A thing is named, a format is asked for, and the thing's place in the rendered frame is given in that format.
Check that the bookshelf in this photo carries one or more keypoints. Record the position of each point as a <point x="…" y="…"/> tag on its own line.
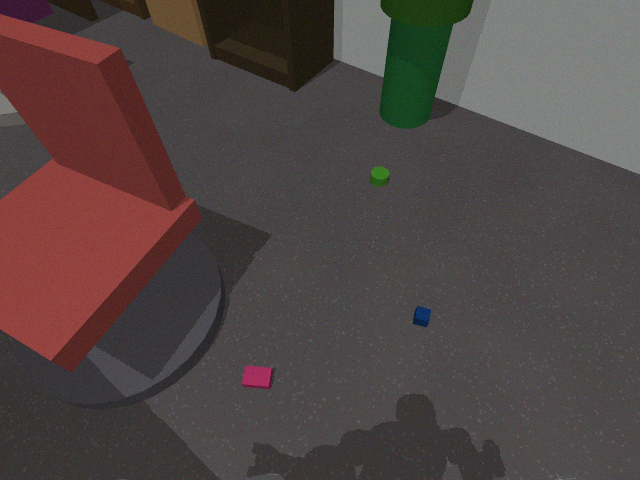
<point x="136" y="7"/>
<point x="285" y="41"/>

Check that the office chair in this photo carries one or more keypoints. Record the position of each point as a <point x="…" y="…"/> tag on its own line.
<point x="109" y="296"/>
<point x="30" y="11"/>

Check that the potted plant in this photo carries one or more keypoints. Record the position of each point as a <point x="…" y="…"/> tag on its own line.
<point x="418" y="39"/>

